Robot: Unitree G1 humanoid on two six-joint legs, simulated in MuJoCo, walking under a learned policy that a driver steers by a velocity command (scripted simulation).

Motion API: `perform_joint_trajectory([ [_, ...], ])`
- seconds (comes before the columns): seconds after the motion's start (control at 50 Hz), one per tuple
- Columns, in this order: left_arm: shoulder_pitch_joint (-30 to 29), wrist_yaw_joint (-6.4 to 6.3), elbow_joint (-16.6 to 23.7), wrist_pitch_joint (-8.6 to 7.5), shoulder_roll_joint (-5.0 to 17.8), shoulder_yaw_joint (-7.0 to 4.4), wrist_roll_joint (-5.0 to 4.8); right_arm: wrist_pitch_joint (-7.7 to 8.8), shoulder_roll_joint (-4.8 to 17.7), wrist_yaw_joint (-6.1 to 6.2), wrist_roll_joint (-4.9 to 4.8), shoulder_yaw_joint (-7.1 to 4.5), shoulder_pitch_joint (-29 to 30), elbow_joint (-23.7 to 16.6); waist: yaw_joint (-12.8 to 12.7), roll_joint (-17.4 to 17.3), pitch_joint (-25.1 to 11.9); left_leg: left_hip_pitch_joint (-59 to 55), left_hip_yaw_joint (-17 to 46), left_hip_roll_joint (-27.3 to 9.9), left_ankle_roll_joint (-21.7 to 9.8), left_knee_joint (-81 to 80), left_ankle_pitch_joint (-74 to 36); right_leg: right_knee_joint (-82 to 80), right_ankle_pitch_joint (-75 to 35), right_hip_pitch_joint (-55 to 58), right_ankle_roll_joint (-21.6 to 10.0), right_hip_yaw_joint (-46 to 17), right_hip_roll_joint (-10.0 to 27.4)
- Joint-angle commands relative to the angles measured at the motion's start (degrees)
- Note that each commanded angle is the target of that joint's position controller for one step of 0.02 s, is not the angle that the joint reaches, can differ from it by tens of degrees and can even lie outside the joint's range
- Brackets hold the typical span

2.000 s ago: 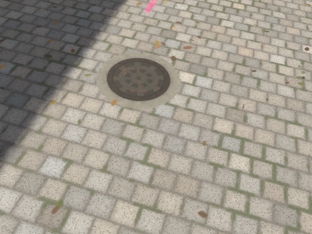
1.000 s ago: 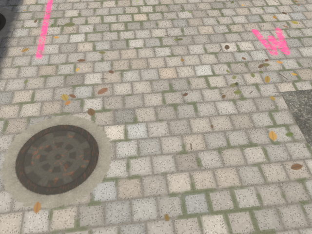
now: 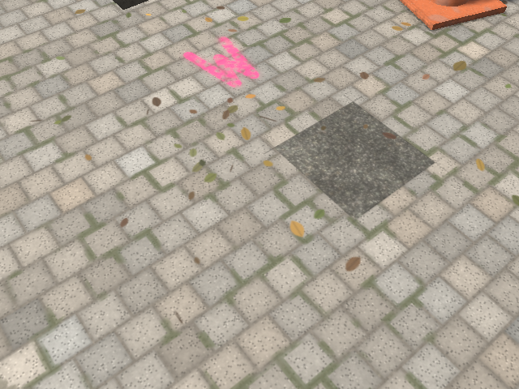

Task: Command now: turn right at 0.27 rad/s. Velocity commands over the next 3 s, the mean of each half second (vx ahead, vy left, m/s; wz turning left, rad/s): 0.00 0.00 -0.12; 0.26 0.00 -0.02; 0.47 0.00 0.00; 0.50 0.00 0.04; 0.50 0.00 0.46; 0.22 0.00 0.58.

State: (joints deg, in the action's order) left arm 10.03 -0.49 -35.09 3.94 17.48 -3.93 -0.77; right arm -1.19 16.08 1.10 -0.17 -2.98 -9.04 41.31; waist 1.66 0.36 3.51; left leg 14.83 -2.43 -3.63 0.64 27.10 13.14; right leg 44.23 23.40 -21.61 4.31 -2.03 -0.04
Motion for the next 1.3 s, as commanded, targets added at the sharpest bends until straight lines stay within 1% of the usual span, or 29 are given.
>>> perform_joint_trajectory([
  [0.02,2.1,0.43,2.9,-0.98,3.9,-1.11,0.19,0.54,10.7,-0.22,-1.36,-2.62,1.6,-2.4,-1.5,-11.4,-8.0,-7.0,9.1,-11.0,-11.7,-3.0,-22.9,-17.2,-9.5,7.2,-2.6,4.0,-1.8],
  [0.04,2.9,0.44,2.3,-1.05,4.3,-1.19,0.41,0.79,9.4,-0.27,-1.74,-2.11,-0.2,-1.3,-2.0,-10.0,-7.6,-4.1,8.1,-9.7,-9.0,-1.7,-19.3,-24.6,-15.8,12.7,-4.3,3.4,-1.9],
  [0.06,3.6,0.06,2.7,-1.05,6.5,-1.45,0.70,1.37,7.1,-0.61,-0.51,-1.22,-2.7,-0.5,-1.1,-4.4,-10.0,1.2,5.6,-7.1,-4.3,2.2,-10.5,-25.0,-25.1,21.3,-6.1,-3.6,3.6],
  [0.08,2.7,-0.80,3.9,-0.69,11.1,-2.04,1.32,2.18,3.1,-1.40,2.63,0.28,-4.1,-1.6,1.4,12.0,-11.7,10.0,-0.2,-1.1,1.4,11.7,11.7,-21.7,-44.1,26.4,-11.8,-16.4,15.9],
  [0.1,1.7,-0.25,3.5,-1.57,7.5,-0.98,2.74,2.07,5.2,-0.68,1.63,-0.26,1.0,-2.8,-2.4,12.9,-11.0,10.1,2.7,-0.3,3.2,15.5,20.7,-24.0,-37.4,17.4,-19.5,-19.1,19.4],
  [0.14,-1.3,0.10,2.2,-3.33,5.0,-0.19,2.87,1.29,7.8,-0.05,0.25,-1.37,2.0,-1.7,-2.0,9.7,-7.2,10.7,4.3,-0.8,4.1,21.4,18.5,-25.7,-29.8,14.8,-18.0,-15.1,14.7],
  [0.18,-3.5,-0.02,1.4,-4.12,5.5,-0.13,1.82,0.35,7.8,0.45,0.65,-1.81,-0.5,0.0,-1.1,9.0,-5.8,9.8,5.1,-0.9,5.1,23.3,15.2,-24.8,-33.6,13.2,-16.4,-12.3,13.0],
  [0.32,-4.8,-0.11,-2.1,-3.41,2.7,0.86,0.95,0.85,4.0,-0.15,0.28,-0.27,-2.9,2.2,0.1,6.3,-6.9,-3.5,2.4,0.8,3.9,-1.4,-1.6,-21.5,-30.0,11.8,-14.6,-9.6,9.4],
  [0.36,-1.1,0.25,-3.8,-4.11,2.0,1.09,1.74,0.94,8.3,0.05,1.42,-0.76,-3.0,1.9,-2.0,0.1,-6.5,-9.6,7.0,-3.1,1.5,-4.0,-18.1,-20.8,-17.0,8.3,-9.7,-7.9,5.4],
  [0.38,0.4,0.36,-4.2,-4.24,2.2,0.80,1.89,0.92,10.8,-0.01,0.68,-1.59,-1.9,3.1,-4.2,-5.7,-5.3,-6.0,5.7,-2.5,-0.8,-1.6,-11.4,-22.0,-12.8,8.8,-7.7,-4.7,2.3],
  [0.46,-3.7,-0.64,-5.6,-3.15,2.5,0.62,1.53,2.08,5.5,-0.26,1.12,-0.24,-0.9,3.9,-1.5,-4.1,-2.9,-1.6,5.4,-0.8,-0.2,-4.3,-3.5,-19.6,-13.3,10.6,-6.4,-3.3,1.4],
  [0.54,-2.6,-0.89,-8.0,-3.04,2.0,0.42,1.42,2.53,5.3,0.21,0.91,0.07,-2.2,5.5,-1.2,-2.1,-3.0,-2.2,4.8,-0.3,0.1,-3.7,-2.8,-19.8,-14.6,10.6,-6.2,-3.2,1.4],
  [0.6,-0.5,-1.19,-10.1,-2.98,3.1,-0.26,0.59,2.12,6.4,0.89,0.12,-0.36,-3.8,6.4,-1.1,-1.6,-1.0,0.4,4.7,1.1,-2.4,-3.4,20.1,-18.5,9.2,6.1,-7.4,-1.6,-0.8],
  [0.66,-0.2,-0.96,-10.3,-5.17,1.9,-0.13,-0.10,3.43,6.8,1.10,-0.65,-0.47,-5.8,6.2,-0.4,-2.8,3.9,1.9,11.2,-2.6,-6.3,-5.7,30.1,-16.0,14.3,-1.2,-8.6,-2.2,-0.1],
  [0.76,0.9,0.68,-11.3,-8.78,0.1,0.03,-1.05,4.47,9.5,0.22,-1.49,-1.42,-6.4,6.3,-2.5,-10.4,4.0,2.1,25.1,-12.6,-12.2,-14.6,28.7,-11.4,1.0,3.1,-9.5,3.2,-0.8],
  [0.8,11.2,0.85,-16.0,-9.26,3.3,-1.18,-1.05,4.50,5.6,-0.16,-1.50,-0.24,1.4,3.1,-7.5,-4.6,3.1,10.4,12.2,-4.0,-6.4,-4.2,15.7,-20.9,-0.5,17.2,-11.5,-3.1,1.7],
  [0.82,17.7,0.78,-18.4,-9.45,7.9,-2.60,-1.14,5.53,2.7,-0.21,-1.01,0.48,3.4,1.2,-8.6,8.6,1.1,19.4,1.5,3.6,-1.9,14.0,6.9,-27.3,0.3,27.2,-15.5,-18.6,9.5],
  [0.84,21.4,1.35,-18.3,-9.77,10.4,-3.09,-0.46,6.86,4.4,-0.02,-1.01,0.11,4.0,-0.3,-10.4,15.0,-0.3,30.1,2.8,5.8,-0.7,28.2,15.6,-31.8,-8.7,34.5,-21.3,-34.6,18.9],
  [0.9,17.2,1.48,-17.2,-10.18,4.2,-0.83,0.58,7.85,4.8,-1.42,-2.45,-0.22,1.9,0.6,-6.1,3.9,0.4,40.6,6.4,-0.3,-4.0,40.4,11.1,-30.6,-16.6,37.3,-19.6,-24.9,18.3],
  [0.96,16.7,1.02,-17.7,-8.61,1.2,0.62,0.36,7.55,2.4,-3.16,-1.31,0.24,5.1,-0.6,-5.3,4.7,1.1,36.2,2.9,-2.4,-3.1,32.3,2.7,-33.7,-26.9,31.6,-16.1,-13.4,13.8],
  [1.04,15.2,-0.63,-17.1,-8.28,5.1,0.30,0.27,7.10,-0.6,-4.22,-0.91,1.78,12.7,-3.9,-5.9,4.6,3.0,20.4,-1.2,1.0,-0.3,12.2,-10.1,-38.5,-24.7,17.2,-14.8,-4.8,9.6],
  [1.12,16.2,-0.64,-18.4,-8.87,6.9,-0.45,-0.75,6.59,4.0,-3.72,-1.51,0.63,13.9,-5.2,-4.1,5.8,4.1,14.8,1.0,1.9,-2.5,4.6,-14.2,-38.7,-27.8,20.1,-13.5,-4.3,13.5],
  [1.16,15.3,-0.50,-18.4,-8.36,7.7,-0.87,-0.27,6.49,6.3,-3.37,-1.24,-0.55,9.3,-4.2,-0.8,6.4,-0.1,8.7,0.2,3.7,-4.8,4.5,-11.8,-30.9,-45.5,24.3,-11.8,-2.5,13.9],
  [1.2,14.8,-0.55,-17.9,-7.33,6.9,-0.55,0.61,5.82,9.5,-2.50,-1.40,-2.71,-6.8,0.5,7.0,5.6,-10.2,-12.7,-0.6,4.8,-7.7,5.5,-9.6,-10.2,-53.7,18.1,-9.0,0.6,10.1],
  [1.22,16.7,-0.64,-16.3,-7.23,3.5,0.64,2.16,5.28,13.8,-1.76,-0.84,-3.69,-15.7,2.3,8.3,-5.1,-18.0,-28.7,15.1,-7.7,-11.0,5.7,-5.0,9.8,-30.9,5.0,-7.6,2.4,5.6],
  [1.24,25.1,0.01,-16.7,-8.47,-4.7,2.60,0.46,5.65,15.3,-2.86,0.18,-3.32,-15.9,3.1,2.6,-21.1,-25.9,-38.5,45.9,-18.8,-19.6,-8.4,14.1,27.1,8.7,-10.7,-5.5,-3.2,-4.3],
  [1.26,19.2,0.42,-16.6,-9.63,2.8,0.99,-1.16,6.06,9.3,-3.08,-0.40,-2.01,-11.9,2.6,3.8,-12.8,-17.6,-31.5,47.1,-16.8,-16.8,-13.9,20.9,32.9,7.7,-16.5,-6.5,-6.8,-0.9],
  [1.28,12.6,0.58,-14.6,-10.19,5.7,0.11,-2.25,6.43,7.3,-3.09,-0.62,-1.44,-7.2,2.1,2.9,-8.0,-9.0,-22.7,37.4,-15.3,-14.6,-14.3,17.1,32.4,1.8,-18.9,-7.5,-4.8,2.0],
  [1.3,9.9,0.14,-14.1,-10.42,5.1,0.22,-1.73,6.80,7.0,-3.25,-0.21,-1.29,-3.5,1.6,1.0,-2.2,-5.8,-14.8,30.4,-13.2,-13.8,-15.0,8.1,29.7,-3.6,-16.1,-7.6,-3.8,5.0],
])
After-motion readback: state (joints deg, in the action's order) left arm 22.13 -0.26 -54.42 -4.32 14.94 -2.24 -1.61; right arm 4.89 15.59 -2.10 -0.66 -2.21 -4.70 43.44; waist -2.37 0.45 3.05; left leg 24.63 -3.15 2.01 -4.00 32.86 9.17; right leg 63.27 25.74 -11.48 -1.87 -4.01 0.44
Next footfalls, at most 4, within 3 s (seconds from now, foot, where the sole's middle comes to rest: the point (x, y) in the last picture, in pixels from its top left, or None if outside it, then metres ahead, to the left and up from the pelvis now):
0.06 right None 0.04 -0.13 -0.78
0.34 left None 0.03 0.12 -0.78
1.20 left None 0.41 0.10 -0.78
1.76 right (308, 292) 0.71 -0.14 -0.78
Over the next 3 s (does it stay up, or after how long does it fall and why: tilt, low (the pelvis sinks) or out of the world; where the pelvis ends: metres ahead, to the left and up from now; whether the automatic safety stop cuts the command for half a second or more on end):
stays up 1.14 0.04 0.00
